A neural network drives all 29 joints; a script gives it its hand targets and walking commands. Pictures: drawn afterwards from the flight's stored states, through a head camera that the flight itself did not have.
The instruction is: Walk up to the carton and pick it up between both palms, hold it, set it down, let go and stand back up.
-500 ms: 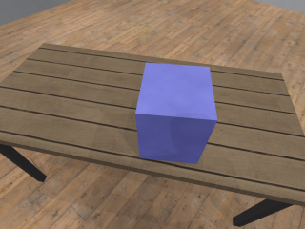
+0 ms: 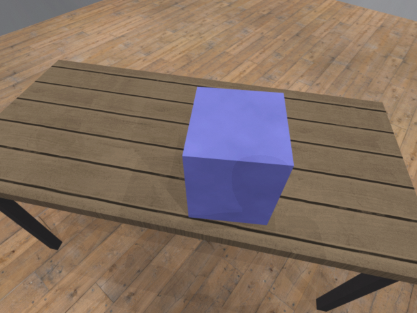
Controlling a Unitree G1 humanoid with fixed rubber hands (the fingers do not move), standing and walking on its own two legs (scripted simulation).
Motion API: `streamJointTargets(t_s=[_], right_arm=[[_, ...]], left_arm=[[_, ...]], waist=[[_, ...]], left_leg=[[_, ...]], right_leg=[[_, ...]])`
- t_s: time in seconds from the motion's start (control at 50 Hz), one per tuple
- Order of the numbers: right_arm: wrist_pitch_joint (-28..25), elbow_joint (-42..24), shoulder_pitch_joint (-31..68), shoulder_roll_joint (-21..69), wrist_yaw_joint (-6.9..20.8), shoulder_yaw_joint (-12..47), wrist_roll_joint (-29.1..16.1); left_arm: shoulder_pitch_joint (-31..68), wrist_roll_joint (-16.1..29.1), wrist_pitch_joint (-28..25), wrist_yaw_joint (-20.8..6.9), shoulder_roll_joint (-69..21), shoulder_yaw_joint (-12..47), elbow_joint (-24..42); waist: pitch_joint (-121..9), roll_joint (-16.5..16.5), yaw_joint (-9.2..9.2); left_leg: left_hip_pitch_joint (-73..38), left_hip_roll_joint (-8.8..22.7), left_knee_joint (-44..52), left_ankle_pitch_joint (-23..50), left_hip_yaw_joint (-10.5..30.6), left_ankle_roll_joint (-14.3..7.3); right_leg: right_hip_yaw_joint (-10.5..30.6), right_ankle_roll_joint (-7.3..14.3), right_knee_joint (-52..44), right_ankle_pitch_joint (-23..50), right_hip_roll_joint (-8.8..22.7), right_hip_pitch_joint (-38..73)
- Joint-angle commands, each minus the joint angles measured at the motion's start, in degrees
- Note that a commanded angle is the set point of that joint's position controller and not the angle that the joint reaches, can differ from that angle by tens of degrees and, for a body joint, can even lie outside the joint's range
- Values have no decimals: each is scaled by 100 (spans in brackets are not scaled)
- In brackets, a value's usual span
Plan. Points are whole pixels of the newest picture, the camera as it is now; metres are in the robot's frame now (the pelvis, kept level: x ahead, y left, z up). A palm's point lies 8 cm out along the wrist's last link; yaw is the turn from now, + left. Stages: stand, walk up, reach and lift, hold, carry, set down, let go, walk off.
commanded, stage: walk up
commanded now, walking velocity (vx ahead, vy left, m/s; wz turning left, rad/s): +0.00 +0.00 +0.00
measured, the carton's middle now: (233, 158) +0.45 -0.04 -0.01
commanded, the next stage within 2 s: reach and lift in 1.50 s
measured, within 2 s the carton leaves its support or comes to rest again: neither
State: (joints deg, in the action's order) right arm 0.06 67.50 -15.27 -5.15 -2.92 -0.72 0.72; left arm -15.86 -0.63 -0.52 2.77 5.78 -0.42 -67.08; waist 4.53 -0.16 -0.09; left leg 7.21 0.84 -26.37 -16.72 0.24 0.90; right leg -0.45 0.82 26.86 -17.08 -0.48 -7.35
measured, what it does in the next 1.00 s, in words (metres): stands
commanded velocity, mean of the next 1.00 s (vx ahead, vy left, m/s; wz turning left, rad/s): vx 0.00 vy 0.00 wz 0.00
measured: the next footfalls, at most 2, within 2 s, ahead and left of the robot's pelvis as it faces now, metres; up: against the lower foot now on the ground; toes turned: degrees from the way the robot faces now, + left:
none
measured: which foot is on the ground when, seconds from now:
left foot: down 0.00-1.00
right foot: down 0.00-1.00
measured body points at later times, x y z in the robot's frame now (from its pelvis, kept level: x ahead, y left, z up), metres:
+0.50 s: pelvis -0.03 -0.03 -0.02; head +0.01 -0.03 +0.43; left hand +0.04 +0.22 -0.16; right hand +0.04 -0.28 -0.16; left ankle -0.03 +0.09 -0.74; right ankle -0.03 -0.11 -0.74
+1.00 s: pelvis -0.04 -0.02 +0.00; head -0.02 -0.02 +0.45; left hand +0.02 +0.22 -0.15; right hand -0.03 -0.27 -0.15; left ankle -0.03 +0.09 -0.74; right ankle -0.03 -0.11 -0.74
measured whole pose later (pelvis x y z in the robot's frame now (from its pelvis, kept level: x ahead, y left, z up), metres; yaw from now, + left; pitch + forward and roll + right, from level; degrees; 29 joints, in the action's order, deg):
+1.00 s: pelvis -0.04 -0.02 +0.00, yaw -9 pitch -2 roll +1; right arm 0.1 58.3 -12.7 -12.6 -1.6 1.9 0.7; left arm -16.6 0.2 -0.5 1.5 12.8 1.0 -57.6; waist 3.6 -0.8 0.3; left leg 10.7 1.4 -28.6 -16.0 -6.9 -0.8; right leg 6.3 2.9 30.3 -13.6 -5.5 -14.4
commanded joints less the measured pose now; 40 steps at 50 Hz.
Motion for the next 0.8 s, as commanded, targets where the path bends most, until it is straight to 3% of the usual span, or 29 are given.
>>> streamJointTargets(t_s=[0.0, 0.04, 0.06, 0.12, 0.18, 0.2, 0.22, 0.24, 0.26, 0.28, 0.3, 0.32, 0.36, 0.38, 0.44, 0.46, 0.48, 0.5, 0.52, 0.54, 0.56, 0.6, 0.64, 0.68, 0.72, 0.78], right_arm=[[-2, -29, -501, -484, -24, -58, -8], [-25, -10, -612, -544, -25, -67, -13], [-109, -374, -274, -987, -95, -59, 150], [-151, -560, -277, -1186, -149, -144, 165], [-94, -765, -209, -1410, -180, -222, 178], [-70, -862, -77, -1452, -185, -225, 171], [-48, -923, 16, -1520, -178, -243, 202], [-19, -1002, 155, -1519, -155, -221, 190], [21, -1103, 327, -1453, -124, -173, 198], [65, -1213, 357, -1189, -89, -82, 174], [117, -1289, 357, -927, -83, 11, 151], [158, -1358, 350, -904, -115, 17, 178], [109, -1472, 407, -923, -132, 43, 109], [63, -1485, 296, -928, -108, 75, 90], [-13, -1484, 161, -1025, -68, 63, 119], [-31, -1486, 33, -970, -54, 68, 106], [-90, -1504, -123, -1017, -45, 76, 103], [-140, -1540, -115, -1274, -36, 40, 122], [-125, -1525, 76, -1606, 0, -29, 48], [-113, -1541, 197, -1788, 32, -76, 1], [-101, -1564, 389, -1771, 46, -80, 8], [-72, -1626, 565, -1699, 65, -26, 31], [-40, -1624, 600, -1524, 100, 42, 7], [-14, -1528, 411, -1306, 115, 109, -3], [-33, -1439, 330, -1242, 112, 144, 19], [-96, -1299, 276, -1380, 111, 135, 11]], left_arm=[[-568, -7, -41, 16, 518, -66, 59], [-611, -8, -39, 30, 398, -43, 7], [-261, -37, -22, 55, 1200, -208, 312], [-243, -99, 24, 57, 954, -182, 535], [-242, -192, 66, 34, 860, -193, 811], [-260, -212, 74, 26, 919, -208, 904], [-373, -224, 73, 10, 933, -225, 960], [-444, -232, 68, -7, 967, -241, 1013], [-628, -183, 48, -33, 1091, -286, 1027], [-675, -101, 33, -46, 1300, -351, 1083], [-621, 4, 45, -49, 1472, -388, 1169], [-624, 22, 65, -24, 1520, -420, 1225], [-353, -31, 104, 32, 1448, -359, 1413], [-188, -72, 96, 41, 1424, -325, 1485], [-57, -107, 49, 17, 1433, -246, 1588], [30, -81, 43, -2, 1506, -224, 1603], [233, -37, 35, -43, 1494, -175, 1641], [115, 9, 10, -89, 1311, -71, 1680], [-105, 31, 62, -80, 1245, -59, 1604], [-229, -20, 115, -47, 1208, -48, 1576], [-278, -50, 124, -37, 1202, -55, 1543], [-314, -89, 69, -84, 1266, -64, 1500], [-365, -20, -37, -128, 1418, -84, 1426], [-334, 55, -79, -129, 1489, -88, 1404], [-107, 87, -72, -107, 1528, -99, 1394], [-205, 85, -88, -110, 1393, -28, 1317]], waist=[[201, 71, -13], [70, -26, -36], [223, -125, -37], [-141, 398, -62], [-132, 757, -94], [-39, 711, -61], [-87, 661, 7], [-62, 559, 52], [-27, 134, 184], [-104, -616, 197], [13, -975, 204], [70, -1019, 253], [57, -664, 206], [-114, -726, 122], [-433, -472, 31], [-534, -428, -88], [-629, -358, -255], [-732, 92, -187], [-614, 336, -20], [-397, 570, 61], [-227, 709, 115], [-64, 748, 135], [5, 301, 126], [-202, -211, 17], [-53, -312, -99], [-169, -238, -46]], left_leg=[[62, 376, 438, 1410, 243, -159], [84, 421, 418, 1368, 259, -194], [-19, 600, 179, 1791, 276, -320], [-125, 1046, 121, 1908, 618, -767], [-23, 1764, 280, 1987, 1176, -1292], [142, 1878, 263, 2002, 1158, -1345], [248, 1877, 133, 1880, 1103, -1308], [477, 1676, -47, 1643, 824, -1125], [732, 1264, -551, 1275, 410, -831], [979, 563, -1359, 480, -254, -406], [1215, -11, -2086, -1049, -511, -138], [1589, -78, -2630, -2154, -160, -126], [1765, 102, -2940, -2075, 247, -177], [1704, 157, -2622, -1870, 239, -150], [1082, 70, -1380, -1029, -35, -141], [556, 49, -691, -395, -65, -214], [-151, 278, -15, 788, 115, -348], [-583, 792, 212, 1305, 706, -581], [-111, 1400, 342, 1617, 1326, -1040], [359, 1688, 476, 1665, 1533, -1313], [548, 1705, 547, 1445, 1384, -1361], [763, 1354, 523, 1005, 903, -1051], [696, 821, 198, 513, 389, -673], [341, 431, -167, -131, -19, -423], [62, 372, -67, -77, -37, -365], [-99, 543, 144, 218, -2, -445]], right_leg=[[452, 147, -572, 1675, 519, -332], [427, 160, -573, 1642, 481, -136], [409, 115, -117, 1885, 429, -639], [442, -12, 559, 1394, 310, -974], [359, -162, 1225, 481, 208, -1261], [394, -178, 1281, 179, 210, -1298], [458, -152, 1147, 160, 240, -1158], [544, -116, 851, 613, 297, -944], [860, -61, 414, 1458, 401, -722], [1524, 198, -226, 1974, 762, -555], [2269, 548, -806, 2325, 1225, -698], [2750, 857, -990, 2233, 1481, -583], [2459, 1235, -709, 2683, 1407, -459], [2267, 1259, -605, 2735, 1316, -342], [2006, 939, -231, 3820, 1188, -115], [1864, 794, -105, 3651, 1183, -380], [1611, 556, 74, 3232, 1045, -855], [1359, 261, 239, 2204, 776, -1306], [841, 20, 820, 700, 123, -1072], [759, -51, 1062, 123, 30, -859], [738, -73, 1018, 3, 48, -832], [855, 0, 468, 592, 144, -648], [1295, 109, -59, 1380, 340, -720], [1795, 191, -630, 1189, 652, -935], [1923, 289, -857, 892, 686, -1271], [1635, 244, -758, 947, 489, -1170]])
